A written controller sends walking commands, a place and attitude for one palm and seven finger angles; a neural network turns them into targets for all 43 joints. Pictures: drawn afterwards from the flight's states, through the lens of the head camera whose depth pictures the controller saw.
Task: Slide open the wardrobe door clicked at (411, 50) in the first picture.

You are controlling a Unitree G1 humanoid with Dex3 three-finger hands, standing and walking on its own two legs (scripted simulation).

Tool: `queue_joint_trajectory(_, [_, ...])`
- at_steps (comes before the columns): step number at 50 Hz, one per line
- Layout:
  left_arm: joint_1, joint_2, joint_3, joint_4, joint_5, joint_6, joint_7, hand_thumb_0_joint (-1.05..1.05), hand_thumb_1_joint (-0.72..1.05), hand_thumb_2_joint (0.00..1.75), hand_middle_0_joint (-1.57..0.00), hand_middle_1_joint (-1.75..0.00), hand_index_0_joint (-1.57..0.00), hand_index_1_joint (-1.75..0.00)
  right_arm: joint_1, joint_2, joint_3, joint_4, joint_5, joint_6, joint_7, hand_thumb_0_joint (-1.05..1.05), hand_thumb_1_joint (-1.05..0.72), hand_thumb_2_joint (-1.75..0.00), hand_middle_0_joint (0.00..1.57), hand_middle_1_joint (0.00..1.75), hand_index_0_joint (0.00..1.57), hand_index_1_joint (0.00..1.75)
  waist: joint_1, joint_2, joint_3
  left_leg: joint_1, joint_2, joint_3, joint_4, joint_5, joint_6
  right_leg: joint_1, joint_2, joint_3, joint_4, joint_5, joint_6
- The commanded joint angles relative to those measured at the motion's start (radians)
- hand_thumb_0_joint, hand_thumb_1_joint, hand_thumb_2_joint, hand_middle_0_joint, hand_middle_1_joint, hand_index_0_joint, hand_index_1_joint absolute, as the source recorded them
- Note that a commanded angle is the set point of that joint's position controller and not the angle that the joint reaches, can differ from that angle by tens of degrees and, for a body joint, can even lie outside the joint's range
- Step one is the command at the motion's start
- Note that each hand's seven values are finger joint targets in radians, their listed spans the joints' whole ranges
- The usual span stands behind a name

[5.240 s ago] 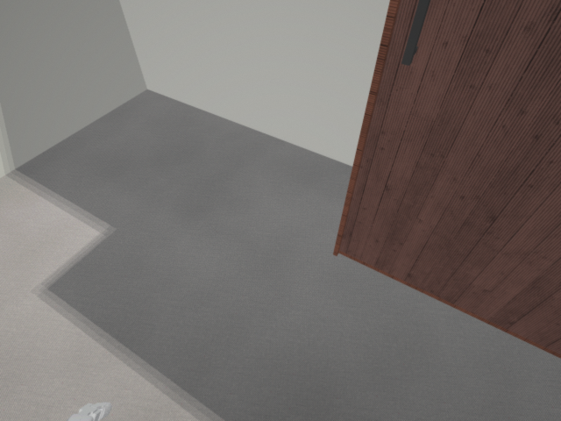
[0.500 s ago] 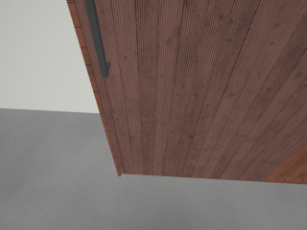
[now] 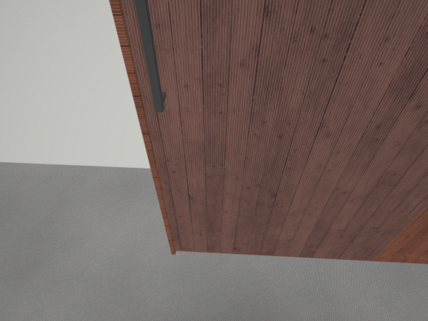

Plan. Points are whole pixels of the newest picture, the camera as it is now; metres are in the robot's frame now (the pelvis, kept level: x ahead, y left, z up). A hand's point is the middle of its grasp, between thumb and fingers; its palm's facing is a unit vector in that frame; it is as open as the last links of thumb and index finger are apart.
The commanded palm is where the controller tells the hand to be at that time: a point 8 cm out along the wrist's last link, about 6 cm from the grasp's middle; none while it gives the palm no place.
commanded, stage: come to a stop and stand still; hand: left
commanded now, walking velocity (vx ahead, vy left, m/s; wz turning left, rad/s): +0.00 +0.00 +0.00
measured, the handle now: (152, 49) +0.56 +0.16 +0.26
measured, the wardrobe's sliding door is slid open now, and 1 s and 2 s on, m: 0.00 0.00 0.00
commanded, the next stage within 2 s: look again from close up in 0.14 s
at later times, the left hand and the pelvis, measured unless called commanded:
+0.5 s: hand out of the picture +0.00 +0.18 -0.17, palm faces +0.03 -0.98 -0.21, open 7.3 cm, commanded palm none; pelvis +0.00 +0.00 +0.01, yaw +0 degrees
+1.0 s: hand out of the picture +0.00 +0.15 -0.17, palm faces +0.04 -0.98 -0.17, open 7.3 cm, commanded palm none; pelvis +0.00 -0.01 +0.01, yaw +0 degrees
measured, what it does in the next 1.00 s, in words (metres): stands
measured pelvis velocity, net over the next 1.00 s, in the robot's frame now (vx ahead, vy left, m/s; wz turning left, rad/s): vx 0.00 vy -0.01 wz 0.00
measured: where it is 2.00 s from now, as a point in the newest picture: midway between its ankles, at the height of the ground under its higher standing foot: outside the picture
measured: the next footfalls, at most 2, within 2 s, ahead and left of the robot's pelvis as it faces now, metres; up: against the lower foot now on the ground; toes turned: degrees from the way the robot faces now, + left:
none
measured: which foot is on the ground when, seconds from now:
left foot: down 0.00-1.00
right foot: down 0.00-1.00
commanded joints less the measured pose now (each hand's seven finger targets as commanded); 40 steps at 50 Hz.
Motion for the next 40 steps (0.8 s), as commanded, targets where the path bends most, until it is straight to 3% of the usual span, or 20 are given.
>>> queue_joint_trajectory(1, [0.052, 0.105, 0.018, -0.064, -0.003, -0.014, 0.003, 0.00, 0.90, 0.90, -0.20, -0.30, -0.20, -0.30, 0.029, -0.113, -0.018, -0.069, 0.001, -0.021, -0.005, 0.00, -0.90, -0.90, 0.20, 0.30, 0.20, 0.30, 0.010, 0.007, 0.122, -0.175, 0.096, -0.151, -0.223, -0.176, 0.018, 0.016, -0.042, 0.089, -0.105, -0.092, -0.035])
queue_joint_trajectory(5, [0.040, 0.123, 0.020, -0.080, -0.005, -0.017, 0.001, 0.00, 0.90, 0.90, -0.20, -0.30, -0.20, -0.30, 0.023, -0.128, -0.018, -0.071, 0.002, -0.025, -0.004, 0.00, -0.90, -0.90, 0.20, 0.30, 0.20, 0.30, 0.008, -0.011, 0.110, -0.146, 0.095, -0.147, -0.221, -0.127, 0.020, 0.027, -0.050, 0.094, -0.118, -0.057, -0.037])
queue_joint_trajectory(9, [0.035, 0.137, 0.022, -0.086, -0.006, -0.017, -0.001, 0.00, 0.90, 0.90, -0.20, -0.30, -0.20, -0.30, 0.010, -0.144, -0.017, -0.068, 0.003, -0.027, -0.002, 0.00, -0.90, -0.90, 0.20, 0.30, 0.20, 0.30, 0.011, 0.017, 0.092, -0.132, 0.100, -0.144, -0.231, -0.113, 0.018, 0.048, -0.053, 0.091, -0.123, -0.028, -0.035])
queue_joint_trajectory(11, [0.035, 0.140, 0.021, -0.086, -0.006, -0.018, -0.001, 0.00, 0.90, 0.90, -0.20, -0.30, -0.20, -0.30, 0.008, -0.141, -0.017, -0.065, 0.004, -0.025, -0.001, 0.00, -0.90, -0.90, 0.20, 0.30, 0.20, 0.30, 0.010, -0.026, 0.093, -0.120, 0.093, -0.135, -0.222, -0.099, 0.016, 0.043, -0.059, 0.102, -0.139, -0.040, -0.035])
queue_joint_trajectory(19, [0.020, 0.157, 0.019, -0.078, -0.009, -0.021, -0.002, 0.00, 0.90, 0.90, -0.20, -0.30, -0.20, -0.30, 0.000, -0.145, -0.012, -0.035, 0.006, -0.023, 0.002, 0.00, -0.90, -0.90, 0.20, 0.30, 0.20, 0.30, 0.005, -0.016, 0.081, -0.082, 0.087, -0.115, -0.208, -0.044, 0.008, 0.039, -0.069, 0.112, -0.170, -0.052, -0.034])
queue_joint_trajectory(23, [0.026, 0.151, 0.018, -0.067, -0.009, -0.022, -0.001, 0.00, 0.90, 0.90, -0.20, -0.30, -0.20, -0.30, -0.003, -0.139, -0.009, -0.019, 0.008, -0.025, 0.001, 0.00, -0.90, -0.90, 0.20, 0.30, 0.20, 0.30, 0.008, -0.003, 0.059, -0.067, 0.093, -0.115, -0.211, -0.009, 0.005, 0.064, -0.068, 0.103, -0.165, -0.015, -0.033])
queue_joint_trajectory(25, [0.026, 0.147, 0.016, -0.059, -0.010, -0.020, -0.001, 0.00, 0.90, 0.90, -0.20, -0.30, -0.20, -0.30, -0.011, -0.136, -0.008, -0.013, 0.008, -0.023, 0.000, 0.00, -0.90, -0.90, 0.20, 0.30, 0.20, 0.30, 0.010, 0.000, 0.080, -0.080, 0.092, -0.114, -0.218, -0.029, 0.004, 0.059, -0.069, 0.105, -0.170, -0.024, -0.032])
queue_joint_trajectory(40, [0.047, 0.113, 0.016, -0.036, -0.011, -0.022, 0.003, 0.00, 0.90, 0.90, -0.20, -0.30, -0.20, -0.30, 0.013, -0.092, -0.003, 0.029, 0.010, -0.020, -0.004, 0.00, -0.90, -0.90, 0.20, 0.30, 0.20, 0.30, 0.009, -0.030, 0.078, -0.049, 0.088, -0.086, -0.201, 0.038, -0.005, 0.065, -0.070, 0.107, -0.186, 0.003, -0.032])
